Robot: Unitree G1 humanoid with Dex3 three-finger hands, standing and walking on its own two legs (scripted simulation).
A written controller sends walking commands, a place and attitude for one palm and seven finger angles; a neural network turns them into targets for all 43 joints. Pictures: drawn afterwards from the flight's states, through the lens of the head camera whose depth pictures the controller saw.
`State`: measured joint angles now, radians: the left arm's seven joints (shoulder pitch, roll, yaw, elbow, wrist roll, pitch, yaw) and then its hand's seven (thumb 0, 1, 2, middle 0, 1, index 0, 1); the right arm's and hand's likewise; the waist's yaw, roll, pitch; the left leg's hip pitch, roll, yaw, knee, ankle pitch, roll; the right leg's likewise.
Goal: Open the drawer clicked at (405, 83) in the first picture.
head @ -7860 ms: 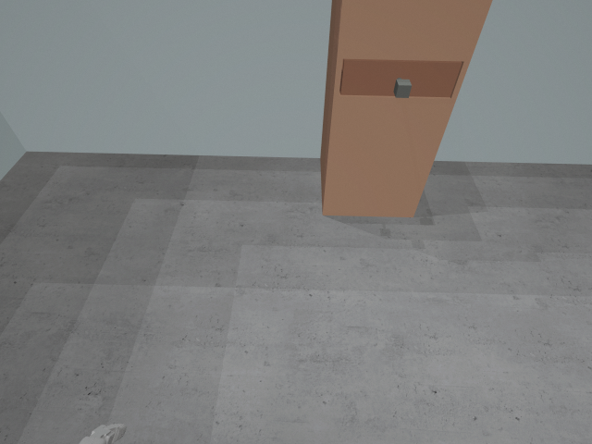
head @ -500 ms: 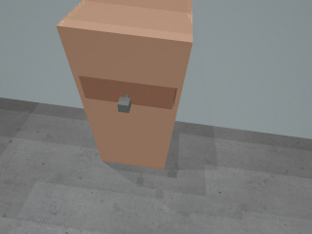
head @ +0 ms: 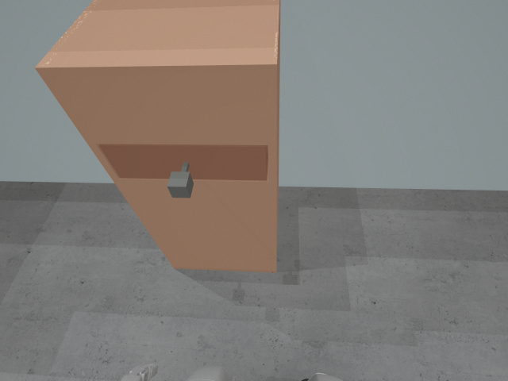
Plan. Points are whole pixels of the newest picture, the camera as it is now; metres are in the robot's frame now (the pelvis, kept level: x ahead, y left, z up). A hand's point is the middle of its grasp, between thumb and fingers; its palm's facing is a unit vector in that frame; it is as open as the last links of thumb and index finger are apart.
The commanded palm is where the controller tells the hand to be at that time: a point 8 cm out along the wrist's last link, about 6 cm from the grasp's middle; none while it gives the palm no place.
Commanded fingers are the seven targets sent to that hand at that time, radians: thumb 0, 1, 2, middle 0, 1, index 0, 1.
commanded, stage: come to a stop and stand still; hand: left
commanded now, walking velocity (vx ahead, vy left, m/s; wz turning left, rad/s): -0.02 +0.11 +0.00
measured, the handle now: (182, 177) +0.54 +0.20 -0.08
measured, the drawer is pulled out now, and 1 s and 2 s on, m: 0.00 0.00 0.00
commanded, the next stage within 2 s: look again from close up in 1.14 s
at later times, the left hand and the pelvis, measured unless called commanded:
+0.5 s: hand out of the picture -0.03 +0.21 -0.16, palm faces +0.00 -0.98 -0.21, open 7.4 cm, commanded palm none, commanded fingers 0.00 0.90 0.90 -0.20 -0.30 -0.20 -0.30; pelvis -0.03 +0.02 +0.01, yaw -1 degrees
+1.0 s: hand out of the picture -0.02 +0.15 -0.17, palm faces +0.05 -0.98 -0.18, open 7.3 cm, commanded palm none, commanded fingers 0.00 0.90 0.90 -0.20 -0.30 -0.20 -0.30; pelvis +0.00 -0.01 +0.01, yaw +0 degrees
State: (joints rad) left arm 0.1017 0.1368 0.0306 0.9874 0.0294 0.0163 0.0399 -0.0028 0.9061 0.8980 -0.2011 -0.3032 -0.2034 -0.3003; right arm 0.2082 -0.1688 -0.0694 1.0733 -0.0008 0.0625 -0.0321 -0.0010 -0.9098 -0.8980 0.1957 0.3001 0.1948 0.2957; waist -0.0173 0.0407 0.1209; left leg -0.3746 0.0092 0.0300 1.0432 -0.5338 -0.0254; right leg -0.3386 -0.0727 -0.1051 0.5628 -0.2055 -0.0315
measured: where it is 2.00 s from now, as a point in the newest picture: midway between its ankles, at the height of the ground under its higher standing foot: outside the picture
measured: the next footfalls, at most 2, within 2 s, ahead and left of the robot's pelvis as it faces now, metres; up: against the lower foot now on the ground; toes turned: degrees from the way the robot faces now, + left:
left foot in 0.20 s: +0.01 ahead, +0.15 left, +0.00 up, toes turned +4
right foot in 0.54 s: +0.00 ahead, -0.09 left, +0.00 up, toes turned -5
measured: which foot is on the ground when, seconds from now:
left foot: up 0.00-0.18, down 0.20-1.00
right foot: down 0.00-0.22, up 0.24-0.52, down 0.54-1.00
